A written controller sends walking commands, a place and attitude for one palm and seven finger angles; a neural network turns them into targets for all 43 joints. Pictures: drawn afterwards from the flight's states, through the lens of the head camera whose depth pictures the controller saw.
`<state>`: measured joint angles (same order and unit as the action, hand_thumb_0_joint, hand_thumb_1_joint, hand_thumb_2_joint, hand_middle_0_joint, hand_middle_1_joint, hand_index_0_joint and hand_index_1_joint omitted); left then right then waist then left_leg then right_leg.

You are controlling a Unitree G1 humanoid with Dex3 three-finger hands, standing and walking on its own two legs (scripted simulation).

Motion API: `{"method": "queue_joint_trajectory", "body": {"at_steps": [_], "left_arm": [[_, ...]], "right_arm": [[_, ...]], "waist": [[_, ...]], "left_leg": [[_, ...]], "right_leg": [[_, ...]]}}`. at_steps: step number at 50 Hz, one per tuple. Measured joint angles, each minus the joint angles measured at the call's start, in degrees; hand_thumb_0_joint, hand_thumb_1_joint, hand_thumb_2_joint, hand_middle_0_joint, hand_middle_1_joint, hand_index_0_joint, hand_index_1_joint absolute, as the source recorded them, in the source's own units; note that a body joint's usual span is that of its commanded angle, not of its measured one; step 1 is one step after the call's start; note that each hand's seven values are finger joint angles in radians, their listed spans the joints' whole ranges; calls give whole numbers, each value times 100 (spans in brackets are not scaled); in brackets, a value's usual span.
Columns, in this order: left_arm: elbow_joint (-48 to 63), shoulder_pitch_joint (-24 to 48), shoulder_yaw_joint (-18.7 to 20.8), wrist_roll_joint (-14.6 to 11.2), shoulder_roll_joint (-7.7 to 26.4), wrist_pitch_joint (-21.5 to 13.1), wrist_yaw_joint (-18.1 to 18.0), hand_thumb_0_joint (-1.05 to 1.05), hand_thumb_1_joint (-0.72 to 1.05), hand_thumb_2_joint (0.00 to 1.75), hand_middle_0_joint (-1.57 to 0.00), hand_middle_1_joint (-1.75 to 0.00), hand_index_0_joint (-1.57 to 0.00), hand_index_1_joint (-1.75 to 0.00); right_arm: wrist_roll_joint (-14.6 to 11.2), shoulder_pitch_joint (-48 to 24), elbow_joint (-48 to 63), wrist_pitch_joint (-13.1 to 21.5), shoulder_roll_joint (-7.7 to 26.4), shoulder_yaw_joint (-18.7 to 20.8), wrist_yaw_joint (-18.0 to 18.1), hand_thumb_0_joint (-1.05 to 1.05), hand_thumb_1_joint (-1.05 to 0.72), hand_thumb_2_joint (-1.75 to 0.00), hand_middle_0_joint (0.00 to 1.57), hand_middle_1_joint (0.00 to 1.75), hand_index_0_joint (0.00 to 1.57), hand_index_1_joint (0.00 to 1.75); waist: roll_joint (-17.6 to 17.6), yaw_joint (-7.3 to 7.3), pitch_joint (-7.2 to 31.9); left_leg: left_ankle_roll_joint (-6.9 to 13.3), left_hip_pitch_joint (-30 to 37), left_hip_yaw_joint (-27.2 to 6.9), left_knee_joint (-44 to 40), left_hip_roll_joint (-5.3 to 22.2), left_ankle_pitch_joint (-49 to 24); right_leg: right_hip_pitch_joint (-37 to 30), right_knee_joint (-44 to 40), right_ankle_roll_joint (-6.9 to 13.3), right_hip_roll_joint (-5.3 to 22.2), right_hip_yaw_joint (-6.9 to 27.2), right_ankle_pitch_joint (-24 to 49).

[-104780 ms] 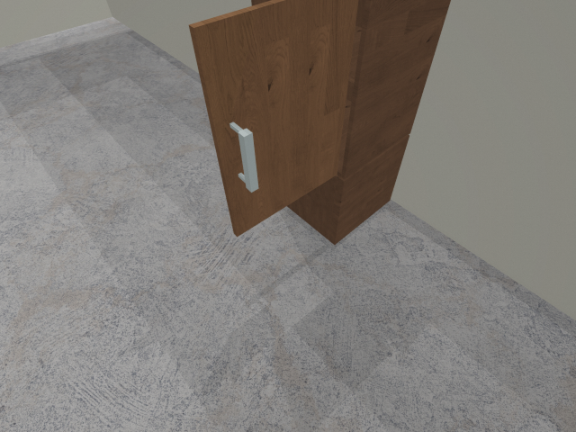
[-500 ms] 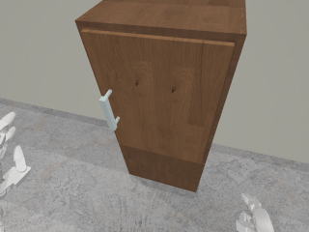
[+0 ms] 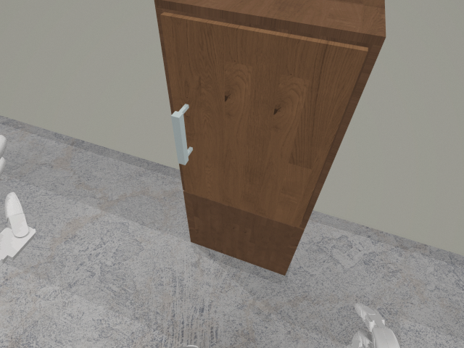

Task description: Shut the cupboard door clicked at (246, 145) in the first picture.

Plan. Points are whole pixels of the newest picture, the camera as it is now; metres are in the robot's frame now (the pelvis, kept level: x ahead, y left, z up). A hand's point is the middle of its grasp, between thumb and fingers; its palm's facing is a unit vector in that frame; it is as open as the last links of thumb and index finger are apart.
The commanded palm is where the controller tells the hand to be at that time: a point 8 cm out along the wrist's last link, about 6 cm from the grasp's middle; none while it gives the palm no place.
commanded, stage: step back with the hand held close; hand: left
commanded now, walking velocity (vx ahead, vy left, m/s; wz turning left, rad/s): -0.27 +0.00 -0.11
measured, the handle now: (184, 135) +0.65 +0.15 -0.03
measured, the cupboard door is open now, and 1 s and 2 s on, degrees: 0 0 0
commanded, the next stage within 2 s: stop stepping back and stand still in 0.44 s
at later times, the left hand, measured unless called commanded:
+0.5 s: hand out of the picture +0.08 +0.28 +0.17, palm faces +0.50 -0.75 -0.44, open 7.4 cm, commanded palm +0.02 +0.30 +0.20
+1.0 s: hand out of the picture -0.01 +0.28 +0.19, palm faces +0.39 -0.84 -0.37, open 7.4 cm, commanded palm -0.06 +0.32 +0.20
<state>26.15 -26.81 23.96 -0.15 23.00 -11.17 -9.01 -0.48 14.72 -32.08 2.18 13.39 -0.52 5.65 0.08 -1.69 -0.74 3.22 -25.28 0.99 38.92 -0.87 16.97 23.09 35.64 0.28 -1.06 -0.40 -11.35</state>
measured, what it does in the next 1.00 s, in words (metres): walks backwards: right foot, then left foot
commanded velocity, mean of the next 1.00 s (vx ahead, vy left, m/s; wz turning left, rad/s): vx -0.07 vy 0.00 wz -0.09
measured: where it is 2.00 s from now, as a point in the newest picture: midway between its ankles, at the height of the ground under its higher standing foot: outside the picture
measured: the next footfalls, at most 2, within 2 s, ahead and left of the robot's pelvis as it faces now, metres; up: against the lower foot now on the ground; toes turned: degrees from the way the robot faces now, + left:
right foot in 0.46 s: -0.17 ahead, -0.12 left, +0.00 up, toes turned +1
left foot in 0.60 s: +0.01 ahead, +0.10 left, +0.00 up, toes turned +3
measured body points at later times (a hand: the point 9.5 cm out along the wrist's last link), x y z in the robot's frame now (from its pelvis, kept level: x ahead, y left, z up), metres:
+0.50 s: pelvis -0.12 +0.00 -0.01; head -0.09 +0.02 +0.44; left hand +0.04 +0.32 +0.20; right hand +0.09 -0.21 -0.09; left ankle +0.08 +0.11 -0.71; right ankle -0.21 -0.12 -0.72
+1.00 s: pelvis -0.24 +0.04 +0.00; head -0.26 +0.07 +0.45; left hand -0.04 +0.32 +0.21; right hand -0.17 -0.26 -0.07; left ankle -0.18 +0.14 -0.72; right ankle -0.20 -0.12 -0.71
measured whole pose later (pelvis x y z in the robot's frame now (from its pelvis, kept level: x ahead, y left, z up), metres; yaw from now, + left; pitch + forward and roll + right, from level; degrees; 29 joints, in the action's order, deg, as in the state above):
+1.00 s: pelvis -0.24 +0.04 +0.00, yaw -8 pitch -1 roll -2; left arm 29.6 -29.5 23.8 -1.4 23.6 -12.1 -10.8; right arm 0.8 19.7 -38.8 5.5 16.1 2.0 5.9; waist 1.8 0.6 3.1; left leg 0.6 -20.3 1.6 37.0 2.8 18.7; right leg 21.8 38.1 0.9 2.3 -2.1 -22.5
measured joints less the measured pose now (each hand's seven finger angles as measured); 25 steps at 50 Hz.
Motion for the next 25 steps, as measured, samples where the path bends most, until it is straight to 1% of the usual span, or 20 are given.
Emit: {"method": "queue_joint_trajectory", "body": {"at_steps": [3,5,8,10,12,13,14,15,17,18,20,22,23,24,25], "left_arm": [[219,-156,159,-32,39,-142,-30,2,88,90,-21,-30,-21,-30],[349,-306,222,-88,79,-202,-71,2,88,90,-21,-30,-21,-30],[451,-349,190,-151,136,-245,-142,1,88,90,-21,-30,-21,-30],[449,-292,153,-175,165,-265,-176,1,88,90,-21,-30,-21,-30],[376,-194,149,-157,178,-274,-190,1,88,90,-21,-30,-21,-30],[315,-111,157,-132,199,-259,-179,1,88,90,-21,-30,-21,-30],[270,-20,166,-129,241,-229,-155,1,88,90,-21,-30,-21,-30],[265,64,189,-144,303,-197,-127,1,88,90,-21,-30,-21,-30],[339,125,300,-189,442,-214,-94,1,88,90,-21,-30,-21,-30],[382,73,382,-226,497,-254,-96,1,88,90,-21,-30,-21,-30],[451,-149,549,-320,502,-307,-106,1,88,90,-21,-30,-21,-30],[482,-356,665,-398,431,-320,-96,1,89,90,-21,-30,-21,-30],[497,-392,674,-412,374,-329,-89,1,89,90,-20,-30,-21,-30],[473,-324,552,-397,207,-346,-67,1,89,90,-20,-30,-21,-30],[451,-246,377,-362,64,-350,-59,1,89,90,-20,-30,-21,-30]], "right_arm": [[8,-13,-57,51,13,37,-68,2,-90,-90,20,30,20,30],[28,-43,-104,68,22,82,-125,2,-90,-90,20,30,20,30],[41,-108,-206,64,49,128,-178,2,-91,-90,20,30,20,30],[31,-150,-241,60,55,126,-167,2,-91,-90,20,30,20,30],[20,-193,-216,85,48,113,-114,2,-91,-90,20,30,20,30],[30,-201,-193,118,32,127,-80,2,-91,-90,20,30,20,30],[49,-196,-190,160,-5,155,-58,2,-91,-90,20,30,20,30],[61,-182,-212,207,-61,183,-55,2,-91,-90,20,30,20,30],[48,-161,-297,287,-183,205,-102,2,-91,-90,20,30,20,30],[26,-165,-333,312,-239,201,-136,2,-91,-90,20,30,20,30],[-3,-250,-366,346,-319,168,-194,2,-91,-90,20,30,20,30],[18,-434,-329,393,-359,109,-231,2,-90,-90,20,30,20,30],[35,-562,-307,428,-366,85,-249,2,-90,-90,20,30,20,30],[48,-713,-349,453,-331,88,-263,2,-90,-90,20,30,20,30],[55,-809,-428,463,-313,87,-268,2,-91,-90,20,30,20,30]], "waist": [[25,49,-31],[42,91,-20],[67,122,-40],[81,123,-58],[4,82,-97],[-93,21,-130],[-186,-48,-152],[-241,-98,-150],[-232,-114,-66],[-187,-88,15],[-83,41,181],[0,210,252],[47,311,229],[-61,398,104],[-108,475,-14]], "left_leg": [[-21,-180,65,208,38,378],[-105,-271,74,272,12,617],[-177,-326,87,201,-30,607],[-132,-343,120,74,-26,358],[-1,-403,143,-23,74,79],[81,-448,139,-78,182,-155],[103,-491,131,-168,298,-493],[83,-533,145,-277,408,-857],[65,-653,278,-429,592,-1353],[59,-729,372,-477,649,-1482],[45,-911,541,-543,685,-1557],[2,-1129,752,-595,740,-1621],[-43,-1252,861,-594,765,-1597],[-144,-1315,826,-552,835,-1416],[-299,-1283,749,-498,818,-1011]], "right_leg": [[139,78,24,19,-16,29],[216,50,34,29,23,109],[250,-79,-5,69,51,279],[291,-113,-34,82,58,254],[416,150,-72,-29,98,-285],[468,562,-98,-144,116,-495],[475,1054,-114,-253,106,-687],[416,1473,-118,-340,91,-889],[123,1863,-106,-414,47,-1238],[-85,1828,-83,-389,9,-1389],[-526,1435,-15,-277,-69,-1660],[-969,711,59,-176,-91,-1766],[-1112,283,87,-141,-9,-2011],[-1056,221,74,-216,19,-2062],[-1031,214,54,-245,54,-1893]]}}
